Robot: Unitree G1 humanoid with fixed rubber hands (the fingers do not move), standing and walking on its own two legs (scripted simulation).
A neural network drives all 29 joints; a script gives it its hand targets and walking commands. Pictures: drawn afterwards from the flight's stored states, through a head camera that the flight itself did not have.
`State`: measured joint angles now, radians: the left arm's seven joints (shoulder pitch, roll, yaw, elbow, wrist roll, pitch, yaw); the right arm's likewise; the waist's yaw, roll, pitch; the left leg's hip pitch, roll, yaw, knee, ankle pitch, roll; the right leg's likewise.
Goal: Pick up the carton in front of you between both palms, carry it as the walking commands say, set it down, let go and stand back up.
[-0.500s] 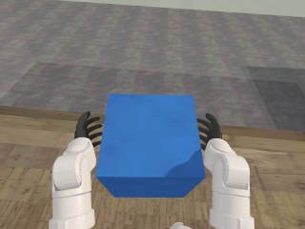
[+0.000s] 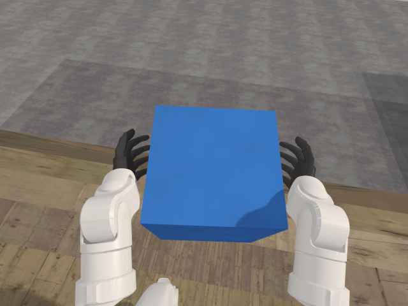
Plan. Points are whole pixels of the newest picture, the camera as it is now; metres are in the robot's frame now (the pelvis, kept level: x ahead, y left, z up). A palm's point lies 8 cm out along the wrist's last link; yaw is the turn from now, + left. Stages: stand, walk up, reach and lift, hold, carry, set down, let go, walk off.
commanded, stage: carry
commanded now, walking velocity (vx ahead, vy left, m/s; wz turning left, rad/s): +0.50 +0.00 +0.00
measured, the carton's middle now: (210, 184) +0.35 +0.01 +0.04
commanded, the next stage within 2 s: none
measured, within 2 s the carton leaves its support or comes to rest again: neither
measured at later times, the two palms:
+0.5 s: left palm (144, 123) +0.66 +0.24 -0.12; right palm (237, 129) +0.65 -0.07 -0.10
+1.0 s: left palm (147, 92) +1.01 +0.32 -0.27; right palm (212, 98) +1.03 +0.01 -0.29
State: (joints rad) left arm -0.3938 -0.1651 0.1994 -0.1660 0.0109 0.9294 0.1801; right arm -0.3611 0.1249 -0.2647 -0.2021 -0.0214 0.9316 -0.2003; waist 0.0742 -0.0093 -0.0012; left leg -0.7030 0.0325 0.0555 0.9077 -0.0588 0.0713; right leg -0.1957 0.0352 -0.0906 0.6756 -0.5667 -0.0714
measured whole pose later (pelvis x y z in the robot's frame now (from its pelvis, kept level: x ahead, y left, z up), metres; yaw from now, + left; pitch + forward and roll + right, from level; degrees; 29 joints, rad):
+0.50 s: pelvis +0.32 +0.09 -0.17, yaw +1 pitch +4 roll -2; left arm -0.37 -0.15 0.31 -0.02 0.07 0.86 0.19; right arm -0.41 0.17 -0.24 0.03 0.01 0.85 -0.21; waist -0.08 0.00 0.06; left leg -0.35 -0.15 0.09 0.91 -0.63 0.20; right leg -0.72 -0.02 0.00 0.93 0.06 -0.04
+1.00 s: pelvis +0.70 +0.15 -0.37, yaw +1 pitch +1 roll -1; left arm -0.40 -0.15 0.19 0.08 0.00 0.79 0.21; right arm -0.32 0.12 -0.29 0.03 -0.04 0.78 -0.21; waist 0.09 0.04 -0.04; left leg -0.51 0.00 0.04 0.53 0.31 0.05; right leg -0.27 0.10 0.00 1.27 -0.80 -0.07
